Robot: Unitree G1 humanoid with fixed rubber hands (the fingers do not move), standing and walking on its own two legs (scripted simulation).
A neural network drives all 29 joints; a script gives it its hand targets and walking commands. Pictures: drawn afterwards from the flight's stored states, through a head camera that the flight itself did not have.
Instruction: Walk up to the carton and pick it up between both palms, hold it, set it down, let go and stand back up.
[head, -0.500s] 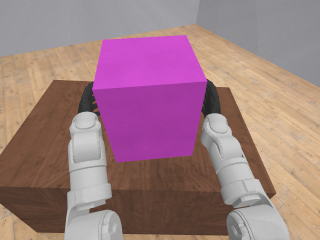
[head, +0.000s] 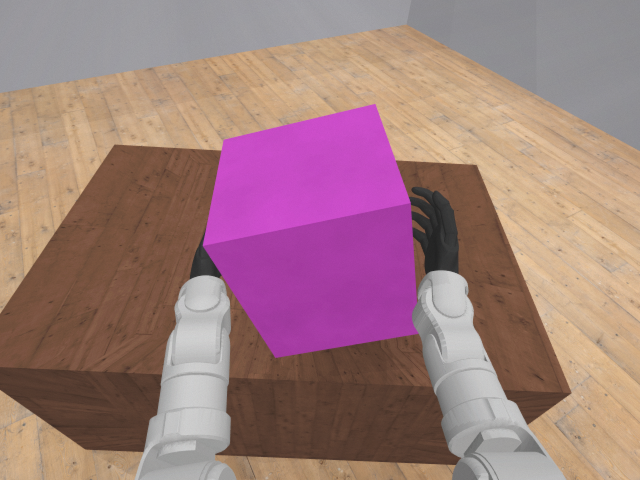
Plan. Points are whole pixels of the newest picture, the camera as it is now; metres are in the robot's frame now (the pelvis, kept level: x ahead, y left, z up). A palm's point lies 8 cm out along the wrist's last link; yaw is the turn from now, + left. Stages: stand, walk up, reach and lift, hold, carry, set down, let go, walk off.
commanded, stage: set down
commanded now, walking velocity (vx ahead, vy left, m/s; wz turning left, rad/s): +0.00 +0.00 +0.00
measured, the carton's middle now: (322, 238) +0.40 -0.01 +0.08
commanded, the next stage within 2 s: none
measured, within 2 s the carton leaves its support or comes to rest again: neither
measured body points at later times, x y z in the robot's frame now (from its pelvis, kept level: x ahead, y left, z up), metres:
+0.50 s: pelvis +0.03 +0.00 +0.00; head +0.03 +0.03 +0.45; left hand +0.38 +0.14 +0.05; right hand +0.37 -0.15 +0.09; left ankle +0.03 +0.14 -0.75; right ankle +0.01 -0.11 -0.75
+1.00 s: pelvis +0.01 +0.00 +0.00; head +0.03 +0.03 +0.45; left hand +0.39 +0.11 +0.02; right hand +0.35 -0.18 +0.06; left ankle +0.03 +0.14 -0.75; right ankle +0.01 -0.11 -0.75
